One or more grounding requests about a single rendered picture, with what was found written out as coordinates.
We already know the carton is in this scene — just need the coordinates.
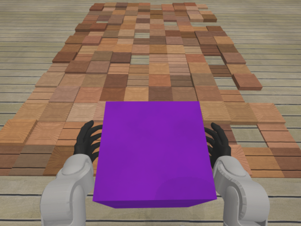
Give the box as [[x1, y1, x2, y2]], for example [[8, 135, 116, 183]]
[[93, 101, 217, 209]]

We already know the robot right forearm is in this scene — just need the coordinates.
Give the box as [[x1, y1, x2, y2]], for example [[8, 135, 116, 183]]
[[213, 156, 270, 226]]

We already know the left robot hand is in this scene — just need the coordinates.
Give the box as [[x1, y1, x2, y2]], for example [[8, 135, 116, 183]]
[[73, 120, 103, 163]]

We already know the right robot hand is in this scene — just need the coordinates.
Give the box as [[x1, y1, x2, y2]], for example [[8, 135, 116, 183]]
[[204, 122, 231, 169]]

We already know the robot left forearm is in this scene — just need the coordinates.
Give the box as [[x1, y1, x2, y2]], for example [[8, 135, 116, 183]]
[[40, 154, 95, 226]]

